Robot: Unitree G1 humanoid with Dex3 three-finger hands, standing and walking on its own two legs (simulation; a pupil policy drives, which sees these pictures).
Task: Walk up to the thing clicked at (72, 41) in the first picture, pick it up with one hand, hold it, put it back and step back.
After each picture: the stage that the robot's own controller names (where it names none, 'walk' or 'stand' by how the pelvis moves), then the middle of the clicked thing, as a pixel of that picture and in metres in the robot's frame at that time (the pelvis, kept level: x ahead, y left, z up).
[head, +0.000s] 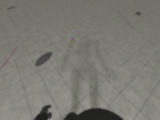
stand; (72, 40) +1.68 +0.45 -0.72
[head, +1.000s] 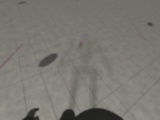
walk; (80, 44) +1.59 +0.17 -0.70
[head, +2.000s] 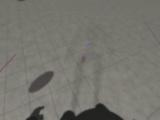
walk; (83, 59) +1.03 +0.07 -0.72
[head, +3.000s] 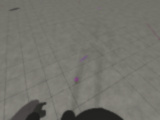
walk; (76, 80) +0.59 +0.16 -0.70
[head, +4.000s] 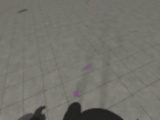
walk; (75, 94) +0.36 +0.19 -0.69
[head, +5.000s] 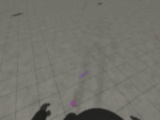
stand; (73, 104) +0.29 +0.16 -0.72
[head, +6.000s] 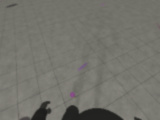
stand; (72, 95) +0.32 +0.19 -0.71
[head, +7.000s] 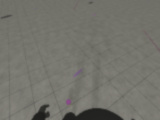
stand; (68, 102) +0.30 +0.23 -0.72
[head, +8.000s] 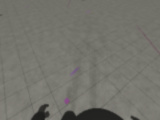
stand; (67, 101) +0.29 +0.25 -0.72
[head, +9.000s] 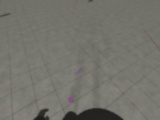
stand; (70, 100) +0.32 +0.20 -0.72
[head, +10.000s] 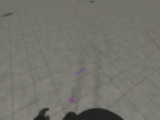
stand; (71, 100) +0.32 +0.19 -0.72
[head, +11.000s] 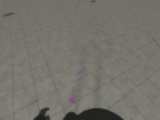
go down; (71, 101) +0.31 +0.19 -0.72
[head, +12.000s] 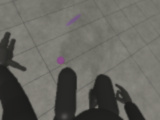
go down; (61, 61) +0.39 +0.25 -0.34
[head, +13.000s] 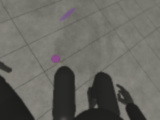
approach; (56, 60) +0.38 +0.27 -0.30
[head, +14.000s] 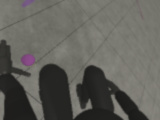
close in; (29, 61) +0.34 +0.31 -0.22
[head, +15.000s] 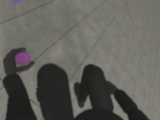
close; (24, 61) +0.34 +0.31 -0.21
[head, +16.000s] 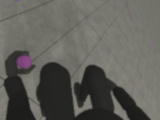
lift; (25, 63) +0.32 +0.31 -0.21
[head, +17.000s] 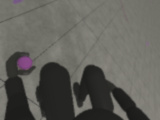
lift; (25, 64) +0.32 +0.31 -0.21
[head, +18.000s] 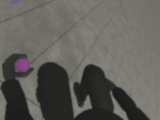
lift; (23, 66) +0.31 +0.31 -0.21
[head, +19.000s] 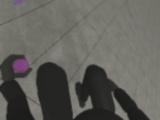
lift; (22, 67) +0.30 +0.32 -0.20
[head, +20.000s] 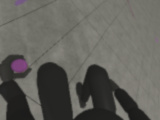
lift; (21, 67) +0.29 +0.33 -0.20
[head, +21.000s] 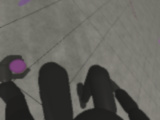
lift; (20, 68) +0.28 +0.34 -0.20
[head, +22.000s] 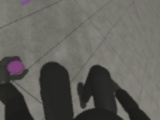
lift; (18, 69) +0.27 +0.35 -0.20
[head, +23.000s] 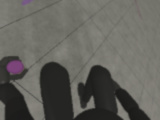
lift; (18, 69) +0.27 +0.36 -0.20
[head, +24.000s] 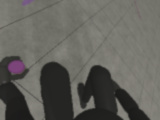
lift; (19, 69) +0.27 +0.35 -0.20
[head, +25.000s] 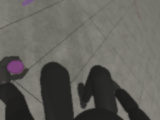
lift; (18, 69) +0.27 +0.36 -0.20
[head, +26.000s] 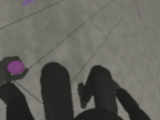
lift; (18, 69) +0.27 +0.36 -0.20
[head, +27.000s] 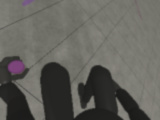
lift; (19, 69) +0.27 +0.36 -0.20
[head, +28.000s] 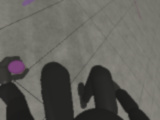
lift; (19, 69) +0.27 +0.36 -0.20
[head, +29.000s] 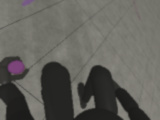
lift; (18, 69) +0.27 +0.35 -0.20
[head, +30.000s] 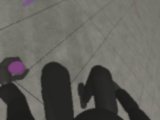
lift; (19, 69) +0.27 +0.35 -0.20
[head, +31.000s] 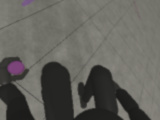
lift; (18, 69) +0.27 +0.36 -0.20
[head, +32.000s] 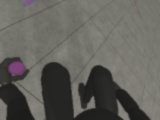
lift; (19, 70) +0.27 +0.36 -0.20
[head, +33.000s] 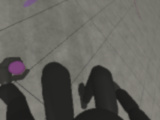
lift; (19, 69) +0.27 +0.36 -0.20
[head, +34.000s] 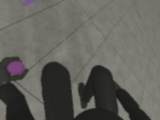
lift; (18, 69) +0.27 +0.36 -0.20
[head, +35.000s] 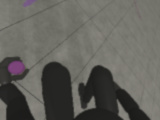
lift; (19, 69) +0.27 +0.36 -0.20
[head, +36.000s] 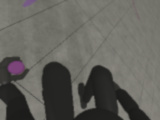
lift; (18, 69) +0.27 +0.36 -0.20
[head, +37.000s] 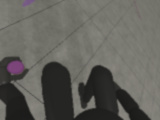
lift; (18, 69) +0.27 +0.36 -0.20
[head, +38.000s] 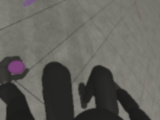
lift; (19, 69) +0.27 +0.36 -0.20
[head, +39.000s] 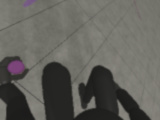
lift; (18, 69) +0.27 +0.36 -0.20
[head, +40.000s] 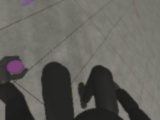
lift; (17, 68) +0.27 +0.36 -0.20
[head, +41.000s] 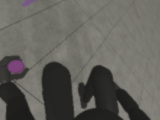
lift; (18, 68) +0.28 +0.36 -0.20
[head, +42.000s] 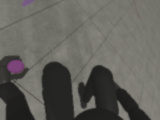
lift; (18, 68) +0.28 +0.36 -0.20
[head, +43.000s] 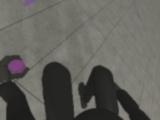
lift; (19, 68) +0.28 +0.36 -0.20
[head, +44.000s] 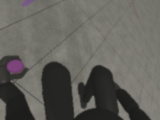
lift; (18, 68) +0.28 +0.36 -0.20
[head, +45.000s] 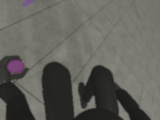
lift; (18, 68) +0.28 +0.36 -0.20
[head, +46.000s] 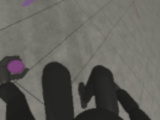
lift; (18, 68) +0.28 +0.36 -0.20
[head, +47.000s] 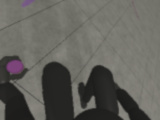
lift; (17, 68) +0.28 +0.36 -0.20
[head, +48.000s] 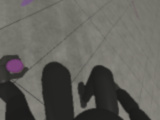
lift; (17, 67) +0.28 +0.36 -0.20
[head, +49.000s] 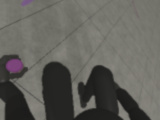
lift; (17, 67) +0.28 +0.36 -0.20
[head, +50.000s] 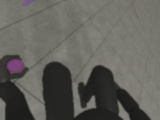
lift; (18, 67) +0.28 +0.36 -0.20
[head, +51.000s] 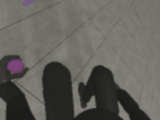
lift; (18, 68) +0.28 +0.36 -0.20
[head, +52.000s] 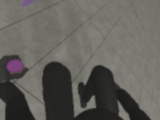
lift; (17, 68) +0.28 +0.36 -0.20
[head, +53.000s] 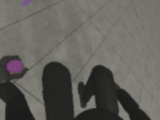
lift; (17, 68) +0.28 +0.36 -0.20
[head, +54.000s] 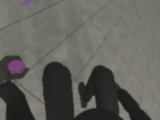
lift; (18, 68) +0.28 +0.36 -0.20
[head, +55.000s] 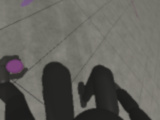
lift; (17, 68) +0.28 +0.36 -0.20
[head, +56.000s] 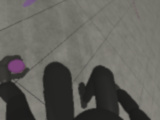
lift; (19, 68) +0.28 +0.36 -0.20
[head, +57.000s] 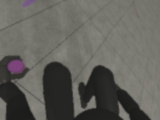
lift; (18, 68) +0.28 +0.36 -0.20
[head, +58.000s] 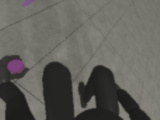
lift; (18, 68) +0.28 +0.36 -0.20
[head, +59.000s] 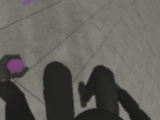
lift; (18, 67) +0.28 +0.36 -0.20
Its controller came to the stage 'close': yes
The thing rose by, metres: 0.00
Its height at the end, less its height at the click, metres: +0.00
